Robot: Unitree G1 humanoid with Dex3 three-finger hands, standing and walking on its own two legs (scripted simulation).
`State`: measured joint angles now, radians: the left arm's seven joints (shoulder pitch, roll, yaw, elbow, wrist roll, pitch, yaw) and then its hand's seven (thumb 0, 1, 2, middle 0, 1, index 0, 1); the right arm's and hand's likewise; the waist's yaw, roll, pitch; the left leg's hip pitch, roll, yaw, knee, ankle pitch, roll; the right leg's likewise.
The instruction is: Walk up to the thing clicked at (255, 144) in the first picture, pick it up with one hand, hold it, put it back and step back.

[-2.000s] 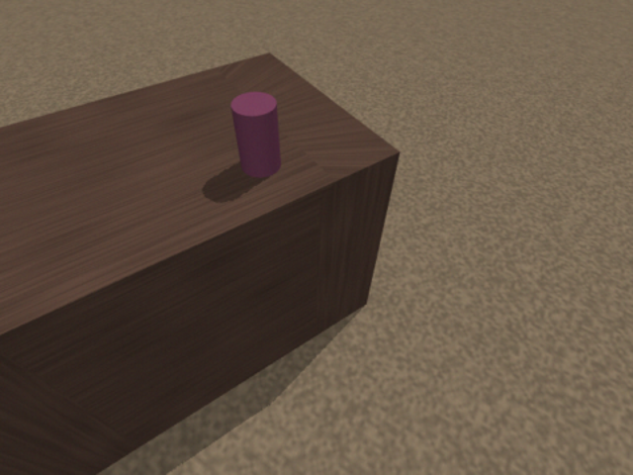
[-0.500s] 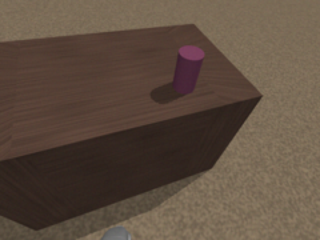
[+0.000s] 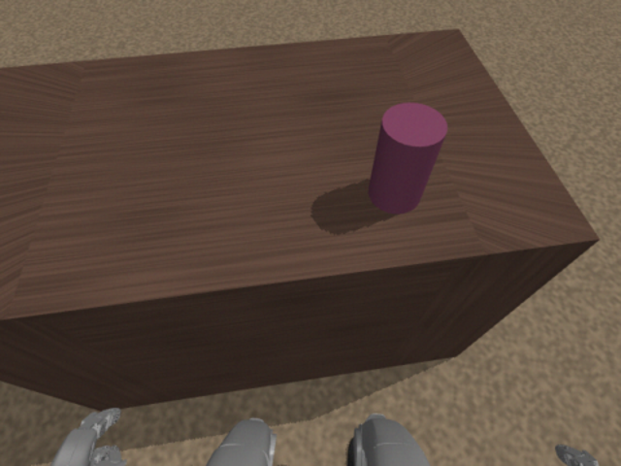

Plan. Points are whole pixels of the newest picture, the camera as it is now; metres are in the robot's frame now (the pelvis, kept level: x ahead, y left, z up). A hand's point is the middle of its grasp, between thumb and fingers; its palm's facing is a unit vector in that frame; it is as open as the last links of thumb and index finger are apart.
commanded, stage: walk up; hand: right
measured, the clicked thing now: (403, 162) +0.52 -0.14 +0.03
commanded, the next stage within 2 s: none
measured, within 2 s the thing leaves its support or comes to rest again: neither
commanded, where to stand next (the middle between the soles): +0.04 +0.01 m, yaw +8 degrees
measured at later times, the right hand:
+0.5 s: hand out of the picture +0.12 -0.27 -0.13, palm faces -0.23 +0.88 -0.43, open 7.4 cm
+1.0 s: hand out of the picture +0.12 -0.24 -0.12, palm faces -0.23 +0.91 -0.35, open 7.4 cm
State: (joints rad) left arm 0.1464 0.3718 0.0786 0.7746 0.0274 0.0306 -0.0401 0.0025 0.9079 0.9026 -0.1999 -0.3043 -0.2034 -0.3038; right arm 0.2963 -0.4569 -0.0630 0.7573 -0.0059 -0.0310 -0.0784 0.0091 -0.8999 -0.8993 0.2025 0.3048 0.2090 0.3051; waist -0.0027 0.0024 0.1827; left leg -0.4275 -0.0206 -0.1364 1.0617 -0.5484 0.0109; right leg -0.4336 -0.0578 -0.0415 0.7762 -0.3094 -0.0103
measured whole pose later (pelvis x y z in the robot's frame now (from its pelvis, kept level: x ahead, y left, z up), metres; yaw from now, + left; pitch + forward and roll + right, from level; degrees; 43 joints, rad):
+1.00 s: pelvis -0.02 -0.01 +0.02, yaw +12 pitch -2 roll -1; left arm 0.22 0.39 0.01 1.00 0.02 -0.04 0.00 0.00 0.90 0.90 -0.20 -0.30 -0.21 -0.30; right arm 0.16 -0.37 -0.02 0.99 -0.02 0.00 0.03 0.01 -0.90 -0.90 0.20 0.30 0.21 0.30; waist 0.02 0.01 0.04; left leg -0.29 -0.01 -0.01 0.59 -0.27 0.02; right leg -0.22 -0.05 -0.03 0.55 -0.29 0.03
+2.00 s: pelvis +0.01 -0.01 +0.04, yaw +9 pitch -3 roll +0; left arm 0.10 0.36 0.00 1.13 0.02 -0.02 0.01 0.00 0.90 0.90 -0.20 -0.30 -0.21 -0.30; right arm 0.09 -0.35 -0.04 1.14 -0.02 0.01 0.01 0.01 -0.90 -0.90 0.20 0.30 0.21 0.30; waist 0.00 0.01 0.06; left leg -0.12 0.00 0.04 0.37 -0.20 0.01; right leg -0.09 -0.04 0.01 0.36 -0.23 0.04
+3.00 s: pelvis -0.01 -0.02 +0.04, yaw +9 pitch -3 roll +0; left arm 0.13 0.36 0.00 1.12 0.02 -0.01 -0.01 0.00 0.91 0.90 -0.20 -0.30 -0.21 -0.30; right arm 0.11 -0.35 -0.01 1.16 -0.02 -0.01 0.01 0.01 -0.90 -0.90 0.20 0.30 0.21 0.30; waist 0.00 0.00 0.07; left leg -0.12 0.02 0.03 0.31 -0.15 -0.01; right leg -0.09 -0.02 0.00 0.32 -0.18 0.02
